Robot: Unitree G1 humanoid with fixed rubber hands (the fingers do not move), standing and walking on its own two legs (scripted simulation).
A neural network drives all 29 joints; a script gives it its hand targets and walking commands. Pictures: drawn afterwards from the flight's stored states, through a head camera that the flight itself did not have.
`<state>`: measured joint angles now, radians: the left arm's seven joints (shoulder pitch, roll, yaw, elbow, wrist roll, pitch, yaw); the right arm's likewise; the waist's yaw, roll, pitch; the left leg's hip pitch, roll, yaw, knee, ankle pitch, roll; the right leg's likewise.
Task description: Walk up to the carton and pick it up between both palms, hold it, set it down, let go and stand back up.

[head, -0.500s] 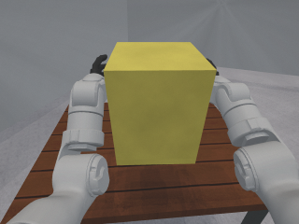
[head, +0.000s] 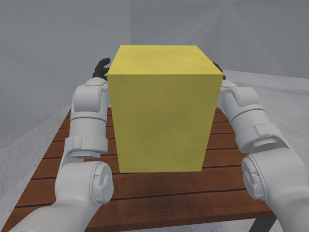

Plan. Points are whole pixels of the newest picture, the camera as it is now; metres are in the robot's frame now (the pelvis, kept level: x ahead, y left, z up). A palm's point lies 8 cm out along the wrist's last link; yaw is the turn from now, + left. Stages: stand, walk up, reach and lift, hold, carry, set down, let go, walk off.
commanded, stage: hold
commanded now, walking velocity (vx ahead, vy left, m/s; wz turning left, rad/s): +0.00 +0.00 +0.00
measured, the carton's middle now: (159, 106) +0.35 +0.00 +0.25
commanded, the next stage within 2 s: none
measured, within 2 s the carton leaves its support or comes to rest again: neither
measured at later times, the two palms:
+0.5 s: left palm (98, 86) +0.36 +0.15 +0.30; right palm (216, 87) +0.37 -0.15 +0.29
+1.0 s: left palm (100, 84) +0.36 +0.14 +0.30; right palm (217, 88) +0.36 -0.15 +0.29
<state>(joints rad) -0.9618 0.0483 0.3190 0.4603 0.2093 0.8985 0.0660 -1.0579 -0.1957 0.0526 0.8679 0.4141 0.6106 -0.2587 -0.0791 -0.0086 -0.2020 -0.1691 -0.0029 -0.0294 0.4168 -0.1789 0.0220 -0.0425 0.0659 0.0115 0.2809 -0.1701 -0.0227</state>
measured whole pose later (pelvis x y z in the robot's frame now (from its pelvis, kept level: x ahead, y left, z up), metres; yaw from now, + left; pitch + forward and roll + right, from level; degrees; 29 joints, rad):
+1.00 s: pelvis +0.00 +0.00 +0.00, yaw +0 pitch -4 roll -2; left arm -0.99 0.05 0.33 0.50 0.21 0.89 0.07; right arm -1.08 -0.19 0.03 0.89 0.40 0.61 -0.25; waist -0.08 -0.01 -0.21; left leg -0.18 -0.01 -0.04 0.42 -0.18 0.02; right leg -0.05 0.07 0.02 0.28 -0.17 -0.02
